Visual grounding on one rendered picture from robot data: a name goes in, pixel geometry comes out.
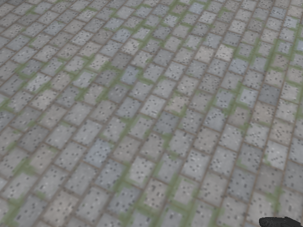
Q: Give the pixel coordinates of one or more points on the robot right hand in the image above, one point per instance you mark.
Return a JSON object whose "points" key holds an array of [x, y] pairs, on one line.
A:
{"points": [[278, 222]]}

